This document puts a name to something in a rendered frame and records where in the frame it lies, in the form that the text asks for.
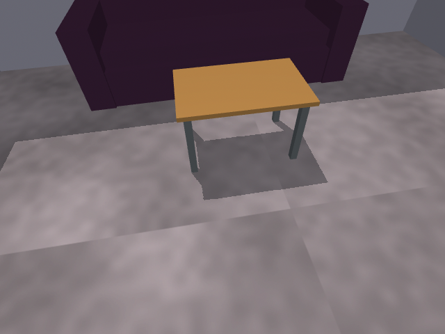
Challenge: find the coffee table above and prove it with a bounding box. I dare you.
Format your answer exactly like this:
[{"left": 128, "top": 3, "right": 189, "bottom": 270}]
[{"left": 172, "top": 58, "right": 320, "bottom": 173}]

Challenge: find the sofa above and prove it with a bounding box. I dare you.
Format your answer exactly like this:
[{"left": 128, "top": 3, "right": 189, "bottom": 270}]
[{"left": 56, "top": 0, "right": 369, "bottom": 111}]

